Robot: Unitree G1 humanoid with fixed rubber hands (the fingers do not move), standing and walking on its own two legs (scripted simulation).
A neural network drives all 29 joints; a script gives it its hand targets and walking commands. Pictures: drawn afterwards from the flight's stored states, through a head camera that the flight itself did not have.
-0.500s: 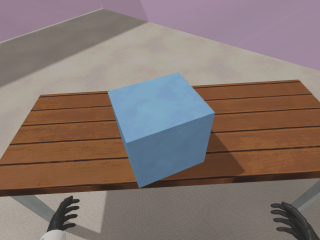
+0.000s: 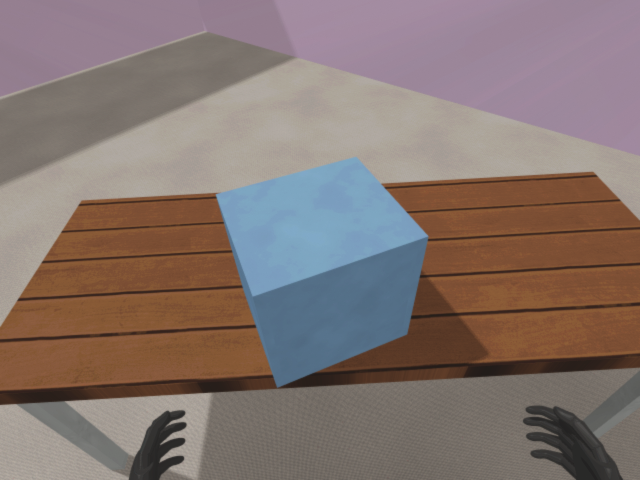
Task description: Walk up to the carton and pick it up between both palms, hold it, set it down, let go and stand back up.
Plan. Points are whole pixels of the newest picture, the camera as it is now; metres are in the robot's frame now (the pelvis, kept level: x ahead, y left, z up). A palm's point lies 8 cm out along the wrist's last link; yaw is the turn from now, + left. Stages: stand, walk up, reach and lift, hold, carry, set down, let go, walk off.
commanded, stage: reach and lift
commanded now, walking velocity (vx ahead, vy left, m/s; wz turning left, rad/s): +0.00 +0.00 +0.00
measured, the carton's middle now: (317, 269) +0.51 +0.03 -0.06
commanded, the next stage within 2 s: none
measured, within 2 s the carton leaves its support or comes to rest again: neither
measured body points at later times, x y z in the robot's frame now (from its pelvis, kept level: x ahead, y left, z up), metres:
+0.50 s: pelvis +0.01 -0.01 +0.00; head +0.01 -0.02 +0.45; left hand +0.19 +0.21 -0.04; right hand +0.20 -0.29 -0.04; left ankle -0.01 +0.13 -0.74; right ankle +0.01 -0.10 -0.74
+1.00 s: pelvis +0.01 -0.01 +0.00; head +0.00 -0.02 +0.45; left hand +0.22 +0.21 -0.02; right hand +0.28 -0.27 -0.01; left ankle -0.01 +0.13 -0.74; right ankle +0.01 -0.10 -0.74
